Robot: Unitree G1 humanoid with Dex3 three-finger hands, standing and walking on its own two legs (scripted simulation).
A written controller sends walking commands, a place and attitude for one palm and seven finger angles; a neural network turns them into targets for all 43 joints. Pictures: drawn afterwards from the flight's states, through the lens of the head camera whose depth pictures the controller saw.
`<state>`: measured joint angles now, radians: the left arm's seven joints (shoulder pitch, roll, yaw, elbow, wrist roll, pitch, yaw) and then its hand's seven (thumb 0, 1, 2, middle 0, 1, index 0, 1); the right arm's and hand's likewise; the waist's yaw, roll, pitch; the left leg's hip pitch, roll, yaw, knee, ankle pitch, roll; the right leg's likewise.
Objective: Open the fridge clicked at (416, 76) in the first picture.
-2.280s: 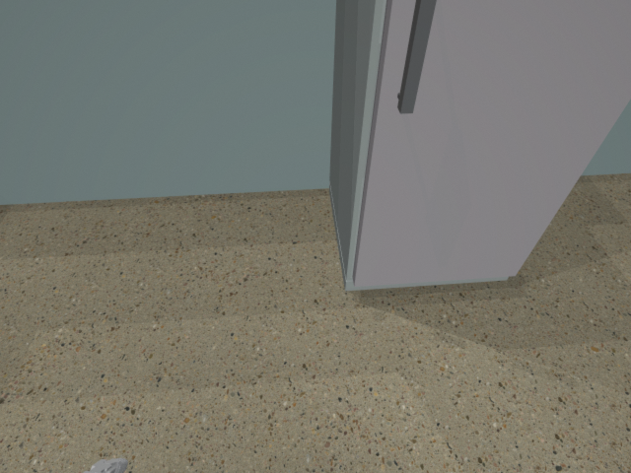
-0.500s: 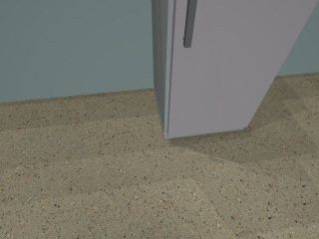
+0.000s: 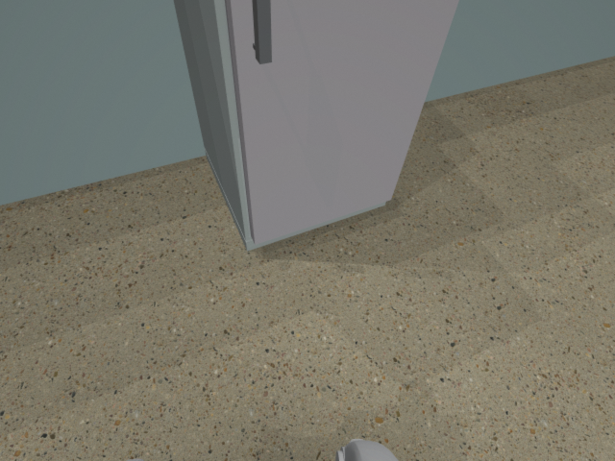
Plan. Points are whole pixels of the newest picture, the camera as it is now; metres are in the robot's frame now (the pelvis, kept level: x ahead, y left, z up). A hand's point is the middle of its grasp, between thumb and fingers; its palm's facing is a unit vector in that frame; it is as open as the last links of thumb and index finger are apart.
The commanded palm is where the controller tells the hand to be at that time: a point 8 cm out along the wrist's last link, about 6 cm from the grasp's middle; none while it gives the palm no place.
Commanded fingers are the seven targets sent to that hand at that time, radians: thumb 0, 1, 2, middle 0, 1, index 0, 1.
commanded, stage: walk to a spot facing it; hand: left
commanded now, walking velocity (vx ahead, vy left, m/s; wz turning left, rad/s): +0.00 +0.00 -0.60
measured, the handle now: out of the picture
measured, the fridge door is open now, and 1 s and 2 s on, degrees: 0 0 0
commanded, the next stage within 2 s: turn to face it in 1.92 s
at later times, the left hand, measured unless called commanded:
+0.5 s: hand out of the picture +0.13 +0.14 -0.16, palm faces -0.31 -0.92 -0.24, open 7.4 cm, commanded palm none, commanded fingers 0.00 0.90 0.90 -0.20 -0.30 -0.20 -0.30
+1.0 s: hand (271, 410) +0.21 +0.06 -0.15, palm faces -0.64 -0.75 -0.18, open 7.4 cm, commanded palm none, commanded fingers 0.00 0.90 0.90 -0.20 -0.30 -0.20 -0.30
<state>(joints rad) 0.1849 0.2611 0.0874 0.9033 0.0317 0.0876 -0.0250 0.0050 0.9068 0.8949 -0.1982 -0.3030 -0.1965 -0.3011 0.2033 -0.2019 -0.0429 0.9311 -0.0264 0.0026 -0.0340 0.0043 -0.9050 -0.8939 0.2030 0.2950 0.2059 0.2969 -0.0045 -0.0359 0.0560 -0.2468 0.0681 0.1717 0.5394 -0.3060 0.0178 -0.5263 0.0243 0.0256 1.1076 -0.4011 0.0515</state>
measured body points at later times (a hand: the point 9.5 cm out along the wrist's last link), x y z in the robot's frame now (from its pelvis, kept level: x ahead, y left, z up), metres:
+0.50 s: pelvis -0.01 -0.03 +0.00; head +0.03 -0.04 +0.45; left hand +0.14 +0.19 -0.14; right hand -0.01 -0.31 -0.14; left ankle +0.04 +0.10 -0.69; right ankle -0.05 -0.14 -0.73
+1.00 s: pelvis +0.01 -0.03 +0.01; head +0.03 -0.04 +0.46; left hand +0.25 +0.10 -0.13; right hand -0.16 -0.21 -0.14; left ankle +0.05 +0.09 -0.73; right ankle -0.06 -0.16 -0.70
